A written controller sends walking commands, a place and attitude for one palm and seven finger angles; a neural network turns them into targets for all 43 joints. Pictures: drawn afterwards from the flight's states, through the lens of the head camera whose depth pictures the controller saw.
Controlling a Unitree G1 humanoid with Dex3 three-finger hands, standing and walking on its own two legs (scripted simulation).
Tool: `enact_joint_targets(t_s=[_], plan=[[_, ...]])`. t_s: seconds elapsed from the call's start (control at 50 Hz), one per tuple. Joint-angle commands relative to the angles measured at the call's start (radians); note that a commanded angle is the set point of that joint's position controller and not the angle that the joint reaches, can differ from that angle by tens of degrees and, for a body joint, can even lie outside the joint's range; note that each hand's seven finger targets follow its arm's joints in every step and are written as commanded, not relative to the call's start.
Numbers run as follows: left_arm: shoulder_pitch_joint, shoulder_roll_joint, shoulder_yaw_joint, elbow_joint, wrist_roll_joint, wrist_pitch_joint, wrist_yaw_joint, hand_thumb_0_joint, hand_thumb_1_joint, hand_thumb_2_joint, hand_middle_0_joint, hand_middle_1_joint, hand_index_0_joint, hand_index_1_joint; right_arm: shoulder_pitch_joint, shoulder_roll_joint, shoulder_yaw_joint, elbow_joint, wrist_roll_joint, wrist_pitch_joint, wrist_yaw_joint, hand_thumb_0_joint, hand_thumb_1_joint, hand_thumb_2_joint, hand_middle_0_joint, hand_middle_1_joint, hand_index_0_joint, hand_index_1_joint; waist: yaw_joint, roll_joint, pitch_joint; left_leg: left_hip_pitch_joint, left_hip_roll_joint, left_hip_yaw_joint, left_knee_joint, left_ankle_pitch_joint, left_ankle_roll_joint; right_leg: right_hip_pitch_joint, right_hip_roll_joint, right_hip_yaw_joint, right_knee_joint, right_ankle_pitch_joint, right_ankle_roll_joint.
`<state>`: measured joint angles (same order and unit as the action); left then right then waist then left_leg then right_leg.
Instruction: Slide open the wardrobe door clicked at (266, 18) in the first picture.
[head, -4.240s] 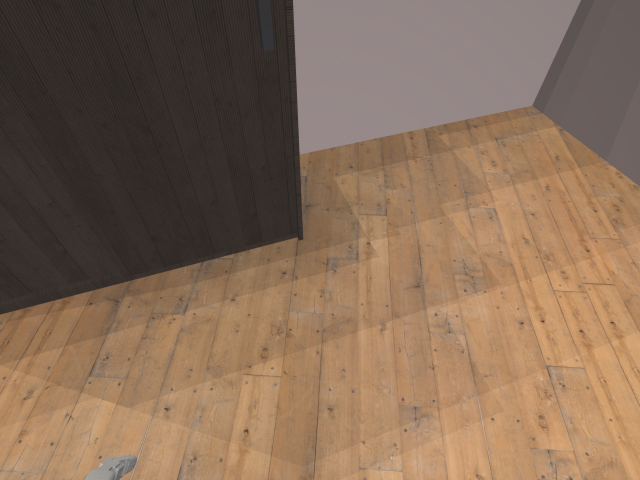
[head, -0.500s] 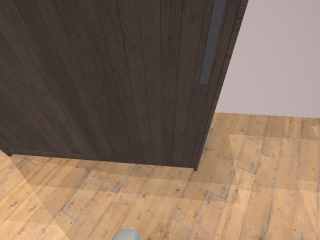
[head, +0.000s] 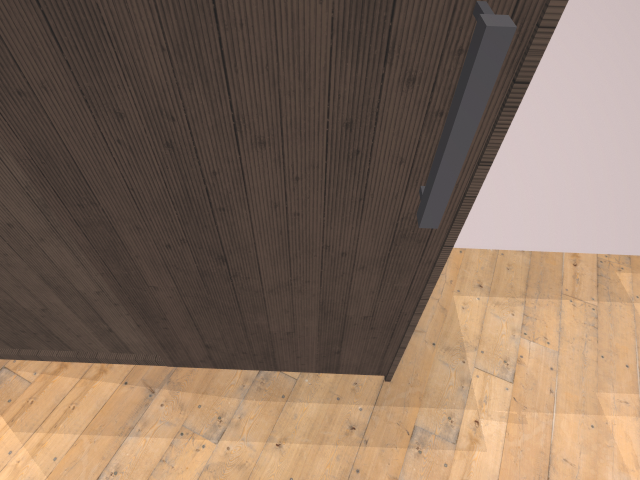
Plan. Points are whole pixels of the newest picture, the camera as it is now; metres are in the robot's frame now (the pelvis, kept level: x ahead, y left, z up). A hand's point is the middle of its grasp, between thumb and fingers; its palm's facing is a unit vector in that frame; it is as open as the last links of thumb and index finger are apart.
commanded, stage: come to a stop and stand still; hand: right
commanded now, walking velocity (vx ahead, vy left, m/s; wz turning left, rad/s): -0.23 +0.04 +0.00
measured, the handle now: (450, 132) +0.48 -0.13 +0.20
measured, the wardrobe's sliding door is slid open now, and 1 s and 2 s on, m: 0.00 0.00 0.00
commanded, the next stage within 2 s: look again from close up in 1.92 s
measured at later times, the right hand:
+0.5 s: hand out of the picture +0.02 -0.17 -0.18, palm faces +0.01 +0.96 -0.27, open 7.4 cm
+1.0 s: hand out of the picture -0.04 -0.16 -0.18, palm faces +0.01 +0.98 -0.22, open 7.4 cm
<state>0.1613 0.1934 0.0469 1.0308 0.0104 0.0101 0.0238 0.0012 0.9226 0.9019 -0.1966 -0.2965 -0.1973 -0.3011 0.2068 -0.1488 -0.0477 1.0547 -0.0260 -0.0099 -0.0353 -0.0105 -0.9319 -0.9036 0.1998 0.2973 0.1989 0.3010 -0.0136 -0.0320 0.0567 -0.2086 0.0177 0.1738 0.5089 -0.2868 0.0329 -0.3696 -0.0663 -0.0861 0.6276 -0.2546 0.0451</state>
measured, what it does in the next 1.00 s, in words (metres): steps on the spot: right foot, then left foot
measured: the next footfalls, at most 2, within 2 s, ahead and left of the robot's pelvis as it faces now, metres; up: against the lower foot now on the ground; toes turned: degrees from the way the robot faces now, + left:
right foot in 0.02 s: +0.10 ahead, -0.10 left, +0.01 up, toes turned -1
left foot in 0.34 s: +0.02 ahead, +0.16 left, +0.00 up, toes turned +0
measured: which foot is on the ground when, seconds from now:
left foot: down 0.00-0.06, up 0.08-0.32, down 0.34-1.00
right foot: up 0.00-0.00, down 0.02-1.00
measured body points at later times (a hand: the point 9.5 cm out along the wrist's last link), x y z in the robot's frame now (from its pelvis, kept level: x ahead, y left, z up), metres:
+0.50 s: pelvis -0.03 +0.02 -0.02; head -0.04 +0.04 +0.43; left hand +0.03 +0.26 -0.17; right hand +0.02 -0.22 -0.16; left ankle -0.02 +0.16 -0.73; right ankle +0.06 -0.10 -0.73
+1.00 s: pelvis -0.07 +0.02 -0.01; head -0.07 +0.03 +0.44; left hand -0.09 +0.25 -0.17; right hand -0.04 -0.21 -0.16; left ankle -0.03 +0.16 -0.73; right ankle +0.06 -0.10 -0.73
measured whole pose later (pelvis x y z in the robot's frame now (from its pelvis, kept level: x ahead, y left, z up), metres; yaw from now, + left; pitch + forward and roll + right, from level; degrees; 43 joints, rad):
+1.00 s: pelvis -0.07 +0.02 -0.01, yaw +0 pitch -3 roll +1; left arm 0.37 0.17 0.02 1.01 0.03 0.02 0.01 0.00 0.90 0.90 -0.20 -0.30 -0.20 -0.30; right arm 0.30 -0.17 -0.02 0.99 -0.02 0.02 -0.02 0.01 -0.90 -0.90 0.20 0.30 0.20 0.30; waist 0.03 -0.02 0.04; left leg -0.31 0.01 -0.01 0.64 -0.33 0.00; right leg -0.41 -0.01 0.03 0.57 -0.19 0.00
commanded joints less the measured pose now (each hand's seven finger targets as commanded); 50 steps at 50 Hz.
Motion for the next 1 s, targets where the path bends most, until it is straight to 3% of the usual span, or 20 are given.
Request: enact_joint_targets(t_s=[0.0,0.04,0.08,0.14,0.24,0.26,0.28,0.3,0.34,0.38,0.42,0.44,0.46,0.5,0.56,0.64,0.72,0.78,0.86,0.98], plan=[[0.128,0.098,0.022,-0.037,0.011,0.006,0.001,0.000,0.900,0.900,-0.200,-0.300,-0.200,-0.300,0.072,-0.133,-0.029,-0.068,0.010,0.019,-0.014,0.000,-0.900,-0.900,0.200,0.300,0.200,0.300,0.025,-0.005,-0.075,-0.126,0.145,-0.089,0.065,0.376,0.000,0.280,-0.149,0.113,-0.131,0.681,-0.078],[0.128,0.160,0.030,-0.051,0.007,0.002,0.012,0.000,0.900,0.900,-0.200,-0.300,-0.200,-0.300,0.092,-0.104,-0.016,-0.090,0.012,0.030,-0.018,0.000,-0.900,-0.900,0.200,0.300,0.200,0.300,0.033,-0.283,-0.116,-0.162,0.012,-0.079,0.388,-0.308,-0.065,0.277,-0.327,0.281,-0.247,1.040,-0.239],[0.061,0.165,0.032,-0.077,0.014,0.003,0.022,0.000,0.900,0.900,-0.200,-0.300,-0.200,-0.300,0.064,-0.120,-0.033,-0.087,0.013,0.037,-0.016,0.000,-0.900,-0.900,0.200,0.300,0.200,0.300,0.028,-0.154,-0.118,-0.214,0.014,-0.191,0.602,-0.339,-0.053,0.240,-0.316,0.259,-0.233,0.884,-0.283],[-0.010,0.145,0.035,-0.116,0.014,0.003,0.020,0.000,0.900,0.900,-0.200,-0.300,-0.200,-0.300,0.090,-0.108,-0.035,-0.087,0.009,0.039,-0.006,0.000,-0.900,-0.900,0.200,0.300,0.200,0.300,0.011,-0.073,-0.152,-0.252,0.012,-0.189,0.609,-0.255,-0.067,0.277,-0.258,0.166,-0.209,0.745,-0.251],[-0.013,0.146,0.045,-0.109,0.016,0.010,0.007,0.000,0.900,0.900,-0.200,-0.300,-0.200,-0.300,0.095,-0.087,-0.021,-0.104,0.005,0.041,0.003,0.000,-0.900,-0.900,0.200,0.300,0.200,0.300,0.025,-0.144,-0.137,-0.129,0.022,-0.129,0.307,-0.236,-0.058,0.204,-0.234,0.180,-0.255,0.434,-0.228],[-0.065,0.207,0.058,-0.136,-0.006,-0.014,0.011,0.000,0.900,0.900,-0.200,-0.300,-0.200,-0.300,0.198,-0.106,0.007,-0.070,0.016,0.023,-0.022,0.000,-0.900,-0.900,0.200,0.300,0.200,0.300,-0.038,-0.048,-0.216,-0.138,0.068,-0.245,0.076,-0.114,-0.027,0.245,-0.233,0.157,-0.012,0.551,-0.160],[-0.032,0.102,0.040,-0.185,-0.008,-0.003,-0.018,0.000,0.900,0.900,-0.200,-0.300,-0.200,-0.300,0.159,-0.163,-0.004,-0.142,-0.005,0.008,-0.019,0.000,-0.900,-0.900,0.200,0.300,0.200,0.300,-0.026,0.178,-0.145,-0.064,0.103,-0.327,-0.083,0.027,-0.008,-0.010,-0.069,0.049,0.054,0.125,-0.104],[-0.015,0.052,0.023,-0.207,0.002,0.002,-0.031,0.000,0.900,0.900,-0.200,-0.300,-0.200,-0.300,0.130,-0.205,-0.009,-0.164,-0.010,-0.010,-0.021,0.000,-0.900,-0.900,0.200,0.300,0.200,0.300,-0.003,0.250,-0.092,-0.082,0.242,-0.493,-0.129,0.199,0.072,-0.092,0.029,-0.011,0.176,-0.178,-0.055],[0.069,0.011,0.012,-0.216,0.005,0.001,-0.037,0.000,0.900,0.900,-0.200,-0.300,-0.200,-0.300,0.077,-0.238,-0.001,-0.196,-0.016,-0.023,-0.018,0.000,-0.900,-0.900,0.200,0.300,0.200,0.300,0.060,-0.003,-0.171,-0.092,0.225,-0.378,-0.031,0.327,0.118,0.042,0.068,0.007,0.132,-0.165,-0.041],[0.123,0.067,0.018,-0.192,-0.001,-0.003,-0.029,0.000,0.900,0.900,-0.200,-0.300,-0.200,-0.300,0.021,-0.211,-0.005,-0.202,-0.001,-0.015,-0.018,0.000,-0.900,-0.900,0.200,0.300,0.200,0.300,0.072,0.268,-0.107,-0.187,0.140,-0.294,0.052,0.162,0.053,0.117,0.041,0.039,0.023,0.012,-0.060],[0.139,0.101,0.024,-0.180,0.008,-0.004,-0.026,0.000,0.900,0.900,-0.200,-0.300,-0.200,-0.300,0.043,-0.164,0.000,-0.215,-0.005,0.018,-0.017,0.000,-0.900,-0.900,0.200,0.300,0.200,0.300,0.059,0.052,0.026,-0.304,0.047,-0.220,0.072,-0.248,0.008,0.071,-0.038,0.148,-0.094,-0.054,-0.097],[0.140,0.113,0.022,-0.178,0.018,-0.007,-0.025,0.000,0.900,0.900,-0.200,-0.300,-0.200,-0.300,0.053,-0.143,0.003,-0.214,-0.003,0.025,-0.017,0.000,-0.900,-0.900,0.200,0.300,0.200,0.300,0.054,-0.131,0.094,-0.270,-0.003,-0.171,0.136,-0.294,-0.012,-0.029,-0.079,0.227,-0.213,-0.130,-0.120],[0.120,0.122,0.017,-0.183,0.019,-0.006,-0.022,0.000,0.900,0.900,-0.200,-0.300,-0.200,-0.300,0.098,-0.141,0.005,-0.202,0.005,0.024,-0.014,0.000,-0.900,-0.900,0.200,0.300,0.200,0.300,0.028,-0.170,0.088,-0.193,-0.023,-0.147,0.155,-0.262,-0.018,-0.116,-0.107,0.299,-0.290,-0.250,-0.144],[0.076,0.121,0.014,-0.195,0.016,0.000,-0.018,0.000,0.900,0.900,-0.200,-0.300,-0.200,-0.300,0.168,-0.143,0.005,-0.169,0.002,0.015,-0.008,0.000,-0.900,-0.900,0.200,0.300,0.200,0.300,-0.015,-0.005,0.072,-0.102,-0.001,-0.206,0.052,-0.257,0.001,-0.193,-0.052,0.250,-0.248,-0.356,-0.123],[0.155,0.064,0.007,-0.172,0.016,0.011,-0.022,0.000,0.900,0.900,-0.200,-0.300,-0.200,-0.300,0.101,-0.194,-0.003,-0.188,0.002,0.010,-0.004,0.000,-0.900,-0.900,0.200,0.300,0.200,0.300,0.034,0.164,0.042,-0.322,0.145,-0.385,-0.173,-0.483,0.062,0.016,0.053,0.077,-0.008,-0.153,-0.060],[0.276,0.041,-0.002,-0.122,0.018,0.004,-0.020,0.000,0.900,0.900,-0.200,-0.300,-0.200,-0.300,0.027,-0.186,-0.005,-0.207,0.003,0.015,-0.006,0.000,-0.900,-0.900,0.200,0.300,0.200,0.300,0.075,0.127,0.028,-0.388,0.103,-0.290,-0.112,-0.426,0.042,0.103,0.042,0.090,-0.022,-0.120,-0.059],[0.238,0.087,0.001,-0.122,0.026,-0.004,-0.014,0.000,0.900,0.900,-0.200,-0.300,-0.200,-0.300,0.110,-0.156,-0.009,-0.173,0.008,0.025,-0.001,0.000,-0.900,-0.900,0.200,0.300,0.200,0.300,0.022,-0.024,0.058,-0.231,0.016,-0.224,0.009,-0.373,0.012,-0.100,-0.015,0.232,-0.248,-0.334,-0.092],[0.202,0.085,-0.002,-0.117,0.022,-0.010,-0.009,0.000,0.900,0.900,-0.200,-0.300,-0.200,-0.300,0.174,-0.137,-0.007,-0.138,0.008,0.014,0.003,0.000,-0.900,-0.900,0.200,0.300,0.200,0.300,-0.006,0.001,0.011,-0.124,0.022,-0.249,-0.012,-0.310,0.026,-0.124,-0.005,0.227,-0.246,-0.296,-0.089],[0.236,0.055,-0.009,-0.089,0.018,-0.013,-0.009,0.000,0.900,0.900,-0.200,-0.300,-0.200,-0.300,0.112,-0.159,-0.005,-0.135,0.009,0.003,0.006,0.000,-0.900,-0.900,0.200,0.300,0.200,0.300,0.031,0.061,0.002,-0.223,0.080,-0.317,-0.103,-0.351,0.046,0.006,0.036,0.155,-0.140,-0.146,-0.066],[0.196,0.123,0.002,-0.080,0.015,-0.022,-0.006,0.000,0.900,0.900,-0.200,-0.300,-0.200,-0.300,0.117,-0.179,-0.007,-0.111,0.006,0.001,0.010,0.000,-0.900,-0.900,0.200,0.300,0.200,0.300,0.022,0.006,0.023,-0.185,0.034,-0.264,-0.065,-0.328,0.025,-0.024,-0.002,0.239,-0.245,-0.269,-0.082]])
